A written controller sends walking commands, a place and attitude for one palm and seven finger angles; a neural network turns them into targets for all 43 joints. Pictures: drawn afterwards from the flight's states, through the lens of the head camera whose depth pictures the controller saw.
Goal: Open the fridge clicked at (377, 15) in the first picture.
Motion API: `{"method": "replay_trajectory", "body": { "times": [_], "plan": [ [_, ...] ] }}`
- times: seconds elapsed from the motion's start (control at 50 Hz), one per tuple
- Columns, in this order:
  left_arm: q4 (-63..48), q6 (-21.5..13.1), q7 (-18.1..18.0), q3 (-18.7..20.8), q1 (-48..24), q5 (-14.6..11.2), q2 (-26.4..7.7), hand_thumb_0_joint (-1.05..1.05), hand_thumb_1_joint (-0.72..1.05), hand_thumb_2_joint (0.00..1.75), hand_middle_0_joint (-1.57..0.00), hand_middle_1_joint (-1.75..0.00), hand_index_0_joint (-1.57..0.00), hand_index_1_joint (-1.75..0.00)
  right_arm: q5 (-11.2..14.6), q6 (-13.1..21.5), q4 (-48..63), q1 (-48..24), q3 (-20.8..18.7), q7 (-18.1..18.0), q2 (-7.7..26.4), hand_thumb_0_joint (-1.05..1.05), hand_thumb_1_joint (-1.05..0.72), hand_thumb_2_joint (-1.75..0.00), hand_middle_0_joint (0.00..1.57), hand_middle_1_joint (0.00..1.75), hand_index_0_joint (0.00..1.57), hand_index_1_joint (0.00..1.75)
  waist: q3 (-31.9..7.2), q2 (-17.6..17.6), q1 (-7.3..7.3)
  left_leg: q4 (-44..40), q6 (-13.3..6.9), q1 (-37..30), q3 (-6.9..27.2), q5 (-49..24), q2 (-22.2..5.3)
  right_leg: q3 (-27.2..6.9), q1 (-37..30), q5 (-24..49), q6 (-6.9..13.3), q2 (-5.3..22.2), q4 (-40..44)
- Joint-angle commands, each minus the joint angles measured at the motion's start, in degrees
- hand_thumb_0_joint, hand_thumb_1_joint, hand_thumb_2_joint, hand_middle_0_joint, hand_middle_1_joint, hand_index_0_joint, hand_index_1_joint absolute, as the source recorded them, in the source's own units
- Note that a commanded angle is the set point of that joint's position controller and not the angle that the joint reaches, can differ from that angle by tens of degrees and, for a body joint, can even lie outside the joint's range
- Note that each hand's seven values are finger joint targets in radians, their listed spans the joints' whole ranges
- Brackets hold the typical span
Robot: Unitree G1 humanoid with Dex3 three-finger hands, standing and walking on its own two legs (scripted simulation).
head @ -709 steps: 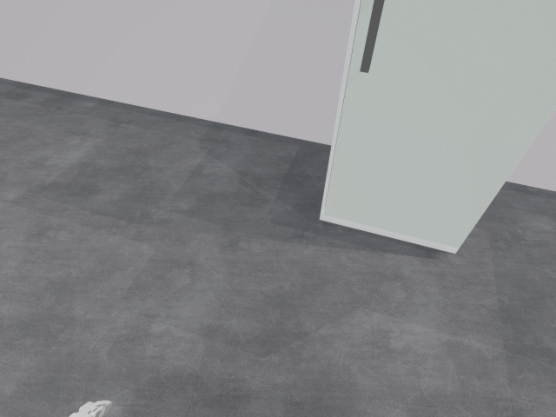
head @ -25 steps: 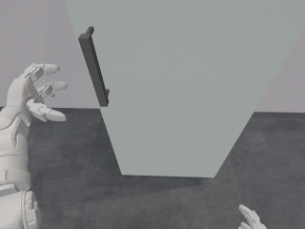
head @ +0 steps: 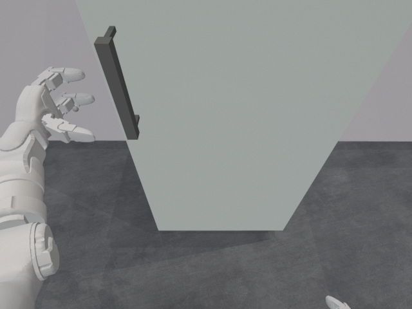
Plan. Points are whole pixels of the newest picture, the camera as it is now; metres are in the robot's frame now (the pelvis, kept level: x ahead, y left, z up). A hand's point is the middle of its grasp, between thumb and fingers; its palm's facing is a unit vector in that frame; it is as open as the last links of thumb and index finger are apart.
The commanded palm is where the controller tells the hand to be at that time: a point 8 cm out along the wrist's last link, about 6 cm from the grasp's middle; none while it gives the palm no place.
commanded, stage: move the hooked fingers beside the handle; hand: left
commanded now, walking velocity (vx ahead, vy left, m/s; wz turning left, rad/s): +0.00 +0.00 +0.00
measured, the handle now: (123, 89) +0.51 +0.18 +0.16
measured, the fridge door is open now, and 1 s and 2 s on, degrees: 0 0 0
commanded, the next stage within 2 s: feel for the door with the fingertips in 0.90 s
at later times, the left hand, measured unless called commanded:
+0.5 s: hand (71, 106) +0.44 +0.26 +0.17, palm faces +0.03 -1.00 -0.02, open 14.0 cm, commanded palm +0.42 +0.30 +0.16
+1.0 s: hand (75, 108) +0.44 +0.25 +0.16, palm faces +0.04 -1.00 -0.01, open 14.0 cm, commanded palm +0.42 +0.29 +0.16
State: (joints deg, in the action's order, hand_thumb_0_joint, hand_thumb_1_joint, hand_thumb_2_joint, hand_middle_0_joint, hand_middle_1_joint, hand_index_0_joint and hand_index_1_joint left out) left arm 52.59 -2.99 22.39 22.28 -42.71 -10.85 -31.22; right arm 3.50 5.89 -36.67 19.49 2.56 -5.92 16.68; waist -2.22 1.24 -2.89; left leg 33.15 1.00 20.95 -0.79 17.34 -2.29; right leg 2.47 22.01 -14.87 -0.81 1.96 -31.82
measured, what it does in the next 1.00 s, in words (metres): stands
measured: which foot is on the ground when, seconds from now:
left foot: down 0.00-1.00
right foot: down 0.00-1.00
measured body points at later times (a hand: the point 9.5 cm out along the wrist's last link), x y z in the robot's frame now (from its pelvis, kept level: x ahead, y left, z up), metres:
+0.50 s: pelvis +0.00 +0.00 +0.00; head +0.04 +0.00 +0.45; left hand +0.43 +0.31 +0.17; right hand +0.06 -0.27 -0.11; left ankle -0.01 +0.13 -0.73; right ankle +0.01 -0.13 -0.73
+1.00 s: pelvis +0.00 +0.00 +0.00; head +0.04 +0.00 +0.44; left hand +0.43 +0.31 +0.17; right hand +0.08 -0.26 -0.11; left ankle -0.01 +0.13 -0.73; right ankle +0.01 -0.13 -0.73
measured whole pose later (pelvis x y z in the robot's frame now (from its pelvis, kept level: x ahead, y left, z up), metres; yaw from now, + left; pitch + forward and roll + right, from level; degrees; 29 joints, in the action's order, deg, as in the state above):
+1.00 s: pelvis +0.00 +0.00 +0.00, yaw +0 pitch +7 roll -1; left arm 57.1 -5.0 22.3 23.2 -45.0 -9.9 -32.9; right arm 3.2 3.0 -34.8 20.2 2.6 -5.0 16.6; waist -3.0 1.2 -3.7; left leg 35.8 0.8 24.4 -0.9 18.4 -2.6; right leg 2.2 25.2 -15.3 -1.0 1.7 -33.6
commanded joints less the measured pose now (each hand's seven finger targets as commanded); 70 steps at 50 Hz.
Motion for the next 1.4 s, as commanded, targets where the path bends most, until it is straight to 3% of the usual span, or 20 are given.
{"method": "replay_trajectory", "body": {
  "times": [0.0, 0.06, 0.12, 0.16, 0.24, 0.32, 0.42, 0.5, 0.56, 0.62, 0.72, 0.82, 0.86, 0.92, 0.98, 1.1, 1.16, 1.3, 1.34, 1.38],
  "plan": [
    [-8.52, -5.86, 0.47, 3.42, -30.2, -1.39, -17.74, 0.0, -0.5, 0.3, -0.3, -1.2, -0.3, -1.2, -0.1, 1.38, 5.33, 2.4, -3.31, -0.69, 9.09, 0.0, -0.9, -0.9, 0.2, 0.3, 0.2, 0.3, -16.99, 0.31, -1.38, -2.86, -2.49, -5.59, 0.4, -12.86, 1.91, -0.28, -6.8, 14.79, 1.88, -1.88, 2.51],
    [-6.55, -7.2, 0.32, 2.02, -32.87, -0.23, -16.79, 0.0, -0.5, 0.3, -0.3, -1.2, -0.3, -1.2, -0.23, 1.32, 4.98, 2.91, -3.32, -0.53, 8.94, 0.0, -0.9, -0.9, 0.2, 0.3, 0.2, 0.3, -17.55, 2.66, -2.0, -2.6, -2.41, -5.68, 0.61, -12.19, 2.01, -0.46, -4.88, 13.92, 1.79, -1.94, 2.11],
    [-7.8, -8.49, 0.01, 3.96, -30.2, 0.23, -18.63, 0.0, -0.5, 0.3, -0.3, -1.2, -0.3, -1.2, -0.45, 0.93, 5.29, 3.73, -3.6, -0.06, 9.02, 0.0, -0.9, -0.9, 0.2, 0.3, 0.2, 0.3, -22.04, 4.49, -0.55, -1.92, -2.18, -6.97, 0.63, -15.97, 2.04, -0.5, -7.05, 17.2, 2.06, -2.04, 0.93],
    [-7.47, -8.21, 0.31, 2.08, -28.93, -0.05, -15.98, 0.0, -0.5, 0.3, -0.3, -1.2, -0.3, -1.2, -0.35, 0.7, 5.7, 3.58, -3.54, 0.18, 8.78, 0.0, -0.9, -0.9, 0.2, 0.3, 0.2, 0.3, -21.1, 4.17, -0.77, -2.06, -2.16, -6.61, 0.43, -15.48, 1.95, -0.31, -6.24, 16.95, 2.0, -2.18, 1.05],
    [-5.07, -6.87, 0.74, 5.95, -24.92, -0.9, -19.86, 0.0, -0.5, 0.3, -0.3, -1.2, -0.3, -1.2, -0.14, -0.16, 6.43, 3.83, -3.72, 0.31, 9.58, 0.0, -0.9, -0.9, 0.2, 0.3, 0.2, 0.3, -19.39, -0.58, 0.12, -2.46, -2.55, -2.84, -0.16, -13.68, 1.94, -0.47, -8.31, 17.2, 1.67, -2.22, 1.15],
    [-9.29, -7.85, 0.38, 7.28, -27.85, 0.06, -22.82, 0.0, -0.5, 0.3, -0.3, -1.2, -0.3, -1.2, -0.2, -0.58, 7.09, 3.73, -3.88, 0.38, 9.44, 0.0, -0.9, -0.9, 0.2, 0.3, 0.2, 0.3, -19.82, 3.35, 0.0, -2.14, -2.65, -3.62, -0.16, -14.25, 2.07, -0.86, -7.66, 17.1, 1.77, -2.31, 1.0],
    [-15.67, -9.73, 1.27, 3.86, -27.79, -1.38, -17.65, 0.0, -0.5, 0.3, -0.3, -1.2, -0.3, -1.2, -0.17, -0.11, 7.31, 3.41, -4.14, 0.48, 8.77, 0.0, -0.9, -0.9, 0.2, 0.3, 0.2, 0.3, -22.98, 7.11, -0.52, -1.5, -2.19, -8.96, 0.34, -17.16, 1.64, -0.43, -6.32, 17.71, 2.14, -2.95, 0.99],
    [-9.46, -5.98, 2.48, 1.25, -27.17, -3.03, -13.93, 0.0, -0.5, 0.3, -0.3, -1.2, -0.3, -1.2, 0.23, -0.27, 6.12, 3.65, -3.8, -0.06, 9.13, 0.0, -0.9, -0.9, 0.2, 0.3, 0.2, 0.3, -16.98, 2.1, -2.01, -2.34, -2.53, -5.73, 0.19, -12.64, 1.67, 0.15, -4.55, 14.62, 1.97, -2.77, 2.39],
    [-4.56, -3.28, 1.91, 1.93, -26.44, -1.38, -15.73, 0.0, -0.5, 0.3, -0.3, -1.2, -0.3, -1.2, 0.23, -0.55, 6.01, 3.67, -3.6, -0.01, 9.42, 0.0, -0.9, -0.9, 0.2, 0.3, 0.2, 0.3, -14.01, 1.76, -1.57, -2.61, -2.4, -2.7, 0.52, -10.07, 1.88, 0.12, -2.56, 12.11, 1.82, -2.34, 2.31],
    [-10.16, -5.21, 0.24, 0.66, -30.29, -0.3, -14.77, 0.0, -0.5, 0.3, -0.3, -1.2, -0.3, -1.2, -0.28, -0.28, 6.65, 3.36, -3.64, 0.35, 8.77, 0.0, -0.9, -0.9, 0.2, 0.3, 0.2, 0.3, -17.86, 5.19, -1.68, -1.72, -2.22, -5.57, 0.81, -13.16, 1.91, -0.09, -2.88, 13.8, 2.03, -2.28, 1.47],
    [-15.89, -9.03, -0.62, 4.64, -29.58, -2.21, -17.3, 0.0, -0.5, 0.3, -0.3, -1.2, -0.3, -1.2, -0.47, 0.03, 7.47, 2.58, -3.64, 0.52, 8.6, 0.0, -0.9, -0.9, 0.2, 0.3, 0.2, 0.3, -25.74, 2.99, -0.3, -0.66, -2.15, -9.0, 1.03, -18.21, 1.66, -0.37, -8.26, 19.6, 2.15, -2.75, 0.02],
    [-6.16, -5.33, -0.54, 2.78, -28.32, -0.1, -16.91, 0.0, -0.5, 0.3, -0.3, -1.2, -0.3, -1.2, 0.0, -0.63, 6.84, 2.08, -3.07, 0.32, 8.75, 0.0, -0.9, -0.9, 0.2, 0.3, 0.2, 0.3, -15.7, 2.55, -1.09, -1.97, -2.42, -2.66, 0.33, -12.36, 1.95, -0.25, -4.95, 15.34, 1.8, -2.1, 1.17],
    [-5.45, -4.48, -0.57, 3.13, -25.85, 0.78, -17.89, 0.0, -0.5, 0.3, -0.3, -1.2, -0.3, -1.2, 0.02, -0.94, 7.41, 2.26, -3.17, 0.39, 8.82, 0.0, -0.9, -0.9, 0.2, 0.3, 0.2, 0.3, -15.85, 4.15, -0.3, -1.82, -2.38, -2.07, -0.03, -12.01, 2.14, -0.48, -4.84, 14.98, 1.85, -1.88, 1.13],
    [-7.84, -6.03, -0.02, 4.04, -27.27, 0.05, -18.78, 0.0, -0.5, 0.3, -0.3, -1.2, -0.3, -1.2, -0.19, -1.09, 7.85, 2.83, -3.4, 0.4, 8.94, 0.0, -0.9, -0.9, 0.2, 0.3, 0.2, 0.3, -19.11, 1.65, -0.5, -1.25, -2.36, -3.35, 0.36, -14.43, 1.91, -0.45, -6.71, 17.44, 1.93, -2.2, 0.55],
    [-13.64, -8.47, 1.19, 2.2, -30.87, -1.69, -16.05, 0.0, -0.5, 0.3, -0.3, -1.2, -0.3, -1.2, -0.15, -0.66, 8.13, 2.35, -3.61, 0.26, 8.59, 0.0, -0.9, -0.9, 0.2, 0.3, 0.2, 0.3, -23.18, 3.55, -1.19, -0.69, -2.31, -7.46, 0.52, -16.22, 1.81, -0.59, -6.91, 18.69, 2.03, -2.63, 0.33],
    [-10.89, -5.95, 0.56, -2.21, -29.29, -2.64, -9.26, 0.0, -0.5, 0.3, -0.3, -1.2, -0.3, -1.2, -0.01, -0.38, 6.23, 2.72, -3.68, 0.17, 8.51, 0.0, -0.9, -0.9, 0.2, 0.3, 0.2, 0.3, -17.66, 3.37, -2.08, -1.48, -2.25, -6.02, 0.8, -12.61, 1.7, 0.34, -3.57, 13.93, 2.12, -2.51, 1.37],
    [-8.63, -3.64, -1.97, -0.41, -30.67, -1.0, -11.67, 0.0, -0.5, 0.3, -0.3, -1.2, -0.3, -1.2, -0.14, -0.43, 5.84, 2.97, -3.61, 0.34, 8.62, 0.0, -0.9, -0.9, 0.2, 0.3, 0.2, 0.3, -15.63, 2.93, -1.86, -2.05, -2.24, -3.69, 1.24, -9.62, 1.78, 0.3, -1.91, 10.7, 1.92, -2.3, 1.83],
    [-16.02, -7.76, -5.75, 2.46, -28.22, -0.39, -13.28, 0.0, -0.5, 0.3, -0.3, -1.2, -0.3, -1.2, -0.8, -0.16, 7.4, 2.56, -3.65, 1.1, 7.84, 0.0, -0.9, -0.9, 0.2, 0.3, 0.2, 0.3, -24.21, 1.34, -0.01, -0.88, -2.4, -5.76, 0.23, -16.43, 1.82, -0.38, -9.62, 18.85, 1.93, -2.49, -0.09],
    [-14.47, -7.62, -5.69, 1.65, -28.09, -0.36, -11.88, 0.0, -0.5, 0.3, -0.3, -1.2, -0.3, -1.2, -0.55, -0.05, 7.31, 1.95, -3.55, 1.2, 7.61, 0.0, -0.9, -0.9, 0.2, 0.3, 0.2, 0.3, -21.45, 1.54, -0.42, -1.34, -2.46, -4.96, -0.06, -14.45, 1.78, -0.49, -8.25, 17.84, 1.75, -2.61, 0.4],
    [-11.13, -6.63, -5.63, 2.64, -28.2, 0.58, -14.43, 0.0, -0.5, 0.3, -0.3, -1.2, -0.3, -1.2, -0.35, -0.51, 6.8, 2.16, -3.45, 0.92, 8.14, 0.0, -0.9, -0.9, 0.2, 0.3, 0.2, 0.3, -18.25, 0.98, -0.64, -2.0, -2.49, -2.41, -0.23, -11.66, 1.76, -0.54, -7.28, 15.43, 1.71, -2.39, 0.9]
  ]
}}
